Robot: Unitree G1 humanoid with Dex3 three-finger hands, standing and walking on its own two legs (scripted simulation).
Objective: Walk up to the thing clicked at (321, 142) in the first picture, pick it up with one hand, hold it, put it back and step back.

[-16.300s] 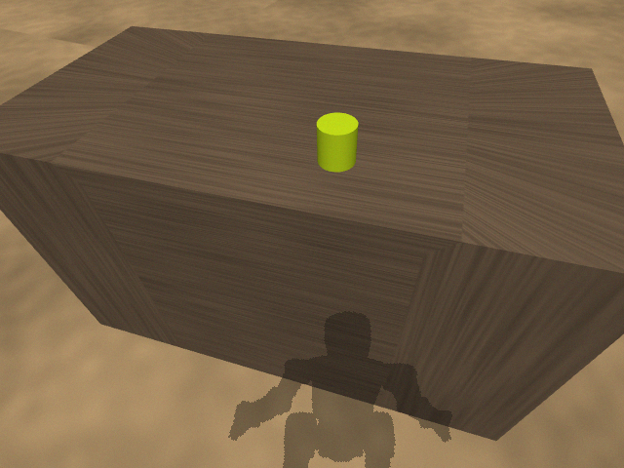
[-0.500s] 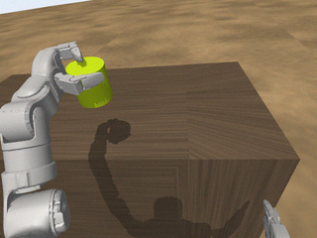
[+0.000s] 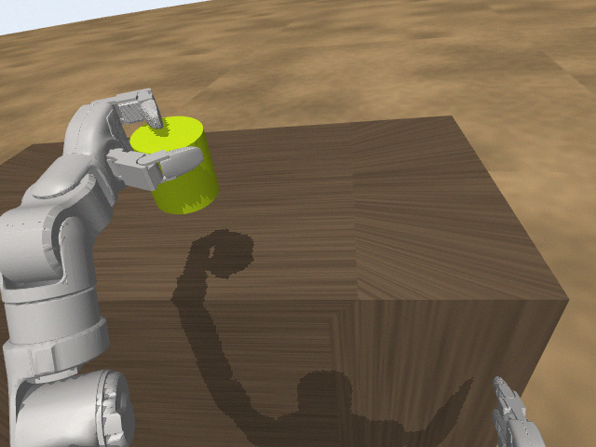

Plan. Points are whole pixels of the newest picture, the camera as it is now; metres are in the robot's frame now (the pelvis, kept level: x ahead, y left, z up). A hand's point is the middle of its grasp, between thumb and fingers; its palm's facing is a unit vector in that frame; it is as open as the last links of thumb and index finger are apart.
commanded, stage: hold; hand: left
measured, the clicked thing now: (178, 165) +0.34 +0.15 +0.30
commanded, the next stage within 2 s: crouch in 1.80 s
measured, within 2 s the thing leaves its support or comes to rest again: neither
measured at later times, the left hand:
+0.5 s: hand (150, 135) +0.33 +0.17 +0.34, palm faces +0.09 -1.00 -0.02, open 7.0 cm
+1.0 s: hand (146, 140) +0.33 +0.17 +0.34, palm faces +0.08 -1.00 -0.02, open 7.0 cm
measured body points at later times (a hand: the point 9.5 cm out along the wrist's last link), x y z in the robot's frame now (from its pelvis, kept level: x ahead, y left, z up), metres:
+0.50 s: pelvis -0.01 +0.00 +0.00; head -0.07 -0.03 +0.44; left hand +0.32 +0.22 +0.34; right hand +0.17 -0.25 -0.06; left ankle +0.05 +0.12 -0.73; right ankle +0.01 -0.14 -0.73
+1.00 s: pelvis -0.01 +0.00 +0.00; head -0.08 -0.03 +0.44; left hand +0.32 +0.22 +0.34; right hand +0.17 -0.24 -0.06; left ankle +0.05 +0.12 -0.73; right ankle +0.01 -0.14 -0.73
